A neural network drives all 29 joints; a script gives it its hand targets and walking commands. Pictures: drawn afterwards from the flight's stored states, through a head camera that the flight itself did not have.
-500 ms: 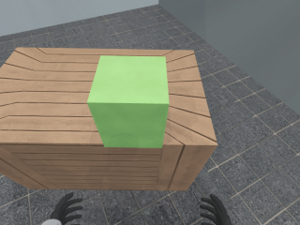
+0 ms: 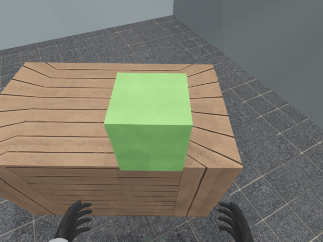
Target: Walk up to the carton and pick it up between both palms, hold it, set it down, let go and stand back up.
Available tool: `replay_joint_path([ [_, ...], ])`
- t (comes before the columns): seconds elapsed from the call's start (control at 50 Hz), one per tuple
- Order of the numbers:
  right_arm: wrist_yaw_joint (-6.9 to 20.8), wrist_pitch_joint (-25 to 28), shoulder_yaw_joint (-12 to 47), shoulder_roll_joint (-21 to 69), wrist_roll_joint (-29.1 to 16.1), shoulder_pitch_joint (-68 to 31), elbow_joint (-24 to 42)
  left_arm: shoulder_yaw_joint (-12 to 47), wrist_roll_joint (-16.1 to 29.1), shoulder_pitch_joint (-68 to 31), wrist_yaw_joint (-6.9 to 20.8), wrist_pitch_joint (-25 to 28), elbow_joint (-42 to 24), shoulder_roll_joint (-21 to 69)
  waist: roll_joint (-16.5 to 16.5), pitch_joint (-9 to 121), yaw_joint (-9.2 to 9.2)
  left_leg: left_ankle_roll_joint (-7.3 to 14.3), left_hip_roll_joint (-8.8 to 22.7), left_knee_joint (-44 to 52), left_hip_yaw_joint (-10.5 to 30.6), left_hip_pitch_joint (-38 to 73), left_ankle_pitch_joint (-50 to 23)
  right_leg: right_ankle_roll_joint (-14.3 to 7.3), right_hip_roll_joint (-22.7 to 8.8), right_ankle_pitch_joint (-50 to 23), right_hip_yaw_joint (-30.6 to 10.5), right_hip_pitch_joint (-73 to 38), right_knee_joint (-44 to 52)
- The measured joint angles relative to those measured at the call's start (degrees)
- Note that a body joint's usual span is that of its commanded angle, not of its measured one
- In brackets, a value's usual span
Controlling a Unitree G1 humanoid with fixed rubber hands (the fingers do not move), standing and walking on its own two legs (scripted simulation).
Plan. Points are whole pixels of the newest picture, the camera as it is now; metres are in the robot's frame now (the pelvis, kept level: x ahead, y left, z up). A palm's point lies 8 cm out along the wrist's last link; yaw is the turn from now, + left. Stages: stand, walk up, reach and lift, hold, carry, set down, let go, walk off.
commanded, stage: reach and lift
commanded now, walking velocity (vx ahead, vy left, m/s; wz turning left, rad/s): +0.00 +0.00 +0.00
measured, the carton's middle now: (151, 124) +0.45 +0.05 -0.01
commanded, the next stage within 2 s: none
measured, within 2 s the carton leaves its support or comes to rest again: neither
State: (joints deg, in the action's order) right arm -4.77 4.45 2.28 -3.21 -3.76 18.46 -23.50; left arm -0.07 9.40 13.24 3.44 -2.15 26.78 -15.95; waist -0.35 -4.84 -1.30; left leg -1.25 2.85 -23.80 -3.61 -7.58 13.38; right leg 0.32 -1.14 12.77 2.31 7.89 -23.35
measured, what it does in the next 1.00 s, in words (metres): stands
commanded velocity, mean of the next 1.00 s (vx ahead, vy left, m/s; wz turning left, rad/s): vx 0.00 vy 0.00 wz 0.00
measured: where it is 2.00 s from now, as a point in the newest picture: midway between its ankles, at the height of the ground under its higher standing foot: outside the picture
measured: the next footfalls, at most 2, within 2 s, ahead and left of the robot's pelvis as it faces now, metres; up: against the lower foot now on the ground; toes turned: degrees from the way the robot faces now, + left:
none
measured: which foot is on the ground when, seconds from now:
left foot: down 0.00-1.00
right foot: down 0.00-1.00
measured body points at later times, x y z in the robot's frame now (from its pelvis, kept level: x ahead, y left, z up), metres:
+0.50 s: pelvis +0.02 +0.00 +0.00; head +0.03 +0.01 +0.45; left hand +0.20 +0.25 -0.04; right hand +0.21 -0.18 -0.05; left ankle +0.00 +0.13 -0.74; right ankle +0.00 -0.12 -0.74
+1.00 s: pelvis +0.00 +0.01 +0.00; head +0.02 +0.02 +0.45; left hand +0.28 +0.25 -0.01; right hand +0.28 -0.17 -0.01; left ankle +0.00 +0.13 -0.74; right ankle +0.00 -0.12 -0.74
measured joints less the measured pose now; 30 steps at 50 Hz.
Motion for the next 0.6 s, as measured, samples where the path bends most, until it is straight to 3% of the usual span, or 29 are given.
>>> replay_joint_path([
  [0.2, 1.0, 6.8, 0.1, -1.2, -3.2, -1.7, -3.6, 0.0, -0.8, 0.3, -0.9, 7.6, -0.7, 0.8, -1.5, 0.4, -1.77, -0.3, 0.4, 1.0, 0.0, 2.0, 1.0, -0.1, 0.6, 0.3, -0.2, -2.5, 2.2],
  [0.4, 0.5, 15.0, 1.1, -1.1, -5.2, -3.2, -6.8, -0.1, -0.6, 1.7, 0.5, 13.9, -1.9, 0.4, -0.5, 0.3, -1.13, -0.3, 0.4, -0.1, 1.0, 3.3, 2.5, 0.1, 0.7, 1.1, 0.3, -5.0, 2.9],
  [0.6, 0.6, 20.0, 1.1, -2.8, -6.3, -6.2, -9.3, 1.0, 2.0, -2.3, 1.0, 18.8, 1.7, -0.2, 0.5, -0.5, -0.87, 0.1, -0.1, -2.2, 1.4, 2.3, 2.8, 0.4, 0.2, 1.8, 0.1, -3.7, 0.1],
])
